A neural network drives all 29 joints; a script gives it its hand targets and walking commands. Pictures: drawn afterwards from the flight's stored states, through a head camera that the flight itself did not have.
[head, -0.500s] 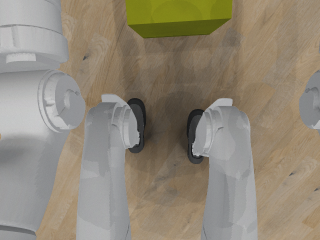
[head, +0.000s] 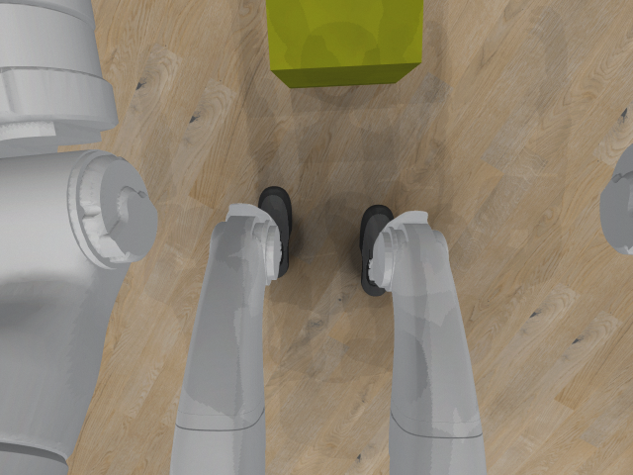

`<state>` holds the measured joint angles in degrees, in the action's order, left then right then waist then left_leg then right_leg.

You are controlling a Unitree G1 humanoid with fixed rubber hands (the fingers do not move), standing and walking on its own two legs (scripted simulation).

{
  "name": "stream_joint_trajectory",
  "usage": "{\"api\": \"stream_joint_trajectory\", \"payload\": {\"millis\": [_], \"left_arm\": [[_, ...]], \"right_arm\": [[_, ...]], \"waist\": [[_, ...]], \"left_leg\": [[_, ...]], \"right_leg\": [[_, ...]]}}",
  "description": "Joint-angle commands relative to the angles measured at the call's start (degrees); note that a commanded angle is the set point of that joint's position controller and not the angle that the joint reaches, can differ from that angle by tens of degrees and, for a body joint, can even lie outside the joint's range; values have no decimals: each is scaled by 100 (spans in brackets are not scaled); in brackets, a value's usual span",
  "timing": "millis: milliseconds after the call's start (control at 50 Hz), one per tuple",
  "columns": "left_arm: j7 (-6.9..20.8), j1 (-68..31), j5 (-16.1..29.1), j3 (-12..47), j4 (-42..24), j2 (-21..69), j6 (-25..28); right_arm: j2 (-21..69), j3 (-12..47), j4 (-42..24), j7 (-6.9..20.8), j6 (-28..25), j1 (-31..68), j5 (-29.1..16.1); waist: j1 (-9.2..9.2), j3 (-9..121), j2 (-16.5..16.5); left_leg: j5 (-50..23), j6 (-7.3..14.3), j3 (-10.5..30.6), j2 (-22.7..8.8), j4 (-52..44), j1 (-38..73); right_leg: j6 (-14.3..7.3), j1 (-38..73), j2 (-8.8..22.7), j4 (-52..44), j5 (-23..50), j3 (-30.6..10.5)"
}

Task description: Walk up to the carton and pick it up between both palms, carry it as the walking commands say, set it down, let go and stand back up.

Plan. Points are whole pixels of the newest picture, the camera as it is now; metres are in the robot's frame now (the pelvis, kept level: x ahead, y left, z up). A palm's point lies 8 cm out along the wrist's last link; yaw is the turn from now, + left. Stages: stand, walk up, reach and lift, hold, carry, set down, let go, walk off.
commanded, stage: set down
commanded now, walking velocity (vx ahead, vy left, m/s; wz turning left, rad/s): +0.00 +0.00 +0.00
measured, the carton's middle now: out of the picture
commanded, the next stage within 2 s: let go in 0.14 s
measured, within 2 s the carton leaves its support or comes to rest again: neither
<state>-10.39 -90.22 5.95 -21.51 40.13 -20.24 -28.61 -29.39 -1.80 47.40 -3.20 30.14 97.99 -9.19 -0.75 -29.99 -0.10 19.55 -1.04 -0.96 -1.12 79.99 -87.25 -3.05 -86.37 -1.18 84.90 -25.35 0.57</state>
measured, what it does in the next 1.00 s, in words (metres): rises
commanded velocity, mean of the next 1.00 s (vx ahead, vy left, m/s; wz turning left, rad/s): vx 0.00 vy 0.00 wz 0.00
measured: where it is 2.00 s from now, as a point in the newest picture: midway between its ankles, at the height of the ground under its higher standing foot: (325, 257)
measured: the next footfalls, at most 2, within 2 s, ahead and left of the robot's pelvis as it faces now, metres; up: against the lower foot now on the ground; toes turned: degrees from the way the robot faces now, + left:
none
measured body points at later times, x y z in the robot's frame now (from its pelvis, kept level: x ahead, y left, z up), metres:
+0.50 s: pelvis +0.03 +0.01 +0.07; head +0.36 +0.00 +0.36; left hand +0.53 +0.23 -0.04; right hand +0.56 -0.21 -0.03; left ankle +0.15 +0.13 -0.55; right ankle +0.11 -0.09 -0.55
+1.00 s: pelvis +0.07 +0.03 +0.14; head +0.14 +0.03 +0.59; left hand +0.32 +0.27 +0.08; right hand +0.35 -0.20 +0.09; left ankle +0.15 +0.13 -0.55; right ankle +0.11 -0.09 -0.55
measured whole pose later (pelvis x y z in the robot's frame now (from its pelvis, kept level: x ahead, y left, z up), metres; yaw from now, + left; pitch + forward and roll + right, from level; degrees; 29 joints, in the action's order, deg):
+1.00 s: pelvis +0.07 +0.03 +0.14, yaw -1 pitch +5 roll -1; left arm 4.4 -3.4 5.9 -6.3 26.6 -14.8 -12.8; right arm -14.1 -2.7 31.5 1.7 11.4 9.4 -5.7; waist -0.8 -4.1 -0.1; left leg 16.7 0.6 -0.8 -1.0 47.9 -36.8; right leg -1.4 -33.6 -1.4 47.7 -19.9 0.5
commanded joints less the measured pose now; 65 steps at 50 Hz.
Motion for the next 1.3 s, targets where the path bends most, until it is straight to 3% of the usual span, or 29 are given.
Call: {"api": "stream_joint_trajectory", "payload": {"millis": [0,40,80,100,180,220,240,280,340,380,480,540,620,660,740,780,880,1020,1040,1140,1180,1280], "left_arm": [[165,-1818,384,520,-655,-1435,57],[235,-1733,183,428,-196,-1287,143],[286,-1626,18,337,129,-1159,243],[325,-1544,-103,259,205,-1121,306],[323,-1272,-297,176,-279,-1096,527],[325,-599,-330,272,-248,-968,541],[365,-76,-349,302,-616,-1017,559],[462,568,-260,626,-1311,-1235,590],[672,844,58,1099,-2452,-1329,586],[801,1223,120,1222,-2795,-1356,531],[995,3866,39,1395,-3595,-1226,464],[1118,4632,-110,1372,-3222,-926,552],[1278,5228,-32,1692,-3407,-430,915],[1344,5404,-11,1766,-2849,-242,1056],[1526,6998,-198,1931,-1317,454,1303],[1589,7350,-268,2036,-1134,571,1418],[1529,7875,-442,1967,-2173,329,1832],[1535,9088,-566,2039,-3068,352,2166],[1539,9129,-531,2076,-3055,382,2168],[1599,9927,-459,2124,-2992,351,2227],[1607,10202,-475,2109,-2967,314,2253],[1615,10280,-480,2079,-3079,172,2282]], "right_arm": [[-1311,-406,-444,93,-127,2233,-11],[-1148,-524,176,207,-212,2003,159],[-1112,-672,387,288,-326,1872,351],[-1063,-751,415,319,-387,1794,438],[-1041,-896,-211,280,-635,1576,561],[-1014,-831,-181,225,-634,908,595],[-945,-770,-634,168,-616,406,604],[-809,-674,-1351,-29,-574,-340,574],[-524,-500,-2656,-265,-518,-646,335],[-245,-402,-3100,-331,-447,-1089,182],[157,-456,-3904,-319,-442,-3825,140],[323,-605,-3845,-250,-590,-4506,283],[575,-699,-3997,-123,-960,-5349,550],[668,-730,-3466,-43,-1112,-5529,679],[1127,-631,-1856,276,-1384,-7079,1070],[1203,-623,-1475,370,-1556,-7470,1108],[1252,-619,-2363,474,-2063,-8052,1086],[1221,-481,-3002,555,-2425,-9469,1160],[1196,-468,-3060,570,-2442,-9525,1134],[1227,-272,-3331,649,-2521,-10296,1046],[1242,-197,-3358,672,-2530,-10618,1057],[1152,-266,-3529,709,-2525,-10940,1097]], "waist": [[-660,11775,590],[-689,10958,456],[-602,10676,483],[-655,10608,400],[-681,11637,423],[-596,12266,452],[-618,13019,513],[-464,13977,578],[-258,14468,562],[-200,14102,540],[-189,13420,362],[-107,11298,362],[68,9851,180],[173,8514,119],[195,5516,11],[255,4796,21],[73,5114,-149],[164,4152,-104],[197,3888,-249],[176,3140,-326],[143,3046,-235],[267,3216,-123]], "left_leg": [[-1090,90,-397,561,-1403,3763],[-983,34,-328,479,-1593,3754],[-1006,-2,-284,433,-1741,3947],[-1057,-22,-304,432,-1784,3930],[-1885,13,-293,516,-1865,4675],[-2249,30,-309,547,-1839,4965],[-2644,56,-326,581,-1810,5311],[-3100,117,-323,665,-1769,5621],[-3294,230,-300,746,-1762,5722],[-3044,234,-286,762,-1853,5566],[-3231,93,-146,673,-2185,6677],[-2489,63,-22,577,-2512,6430],[-1500,51,146,432,-2892,6678],[-760,62,203,365,-3096,6317],[702,79,283,257,-3755,5933],[1243,57,321,297,-3992,6375],[581,-51,372,291,-4361,7721],[102,-57,325,320,-4805,8814],[111,-53,336,267,-4945,8677],[-299,7,271,154,-5447,8210],[-647,10,226,193,-5464,8242],[-1578,14,165,283,-5340,8766]], "right_leg": [[177,4962,-248,-1964,1490,-387],[187,4435,-217,-2123,1255,-353],[204,4242,-238,-2309,1165,-282],[202,4288,-237,-2381,1242,-321],[229,4843,-321,-2411,2181,-258],[239,5283,-338,-2371,2702,-259],[256,5901,-347,-2350,3264,-330],[336,6735,-366,-2181,4234,-337],[434,7396,-341,-2113,4862,-408],[494,7424,-279,-2242,4695,-423],[465,7442,-313,-2697,4293,-315],[427,6716,-257,-3218,3091,-285],[371,6262,-187,-3663,1724,-163],[341,5704,-123,-3853,938,-134],[264,4657,24,-4525,-667,-28],[172,4364,115,-4924,-1260,27],[88,4989,176,-5318,-529,37],[1,5548,231,-5874,-248,-91],[37,5707,177,-5844,-102,-85],[164,6817,15,-5917,689,-46],[172,7052,-11,-5980,1000,-60],[170,7232,-79,-6125,1603,-97]]}}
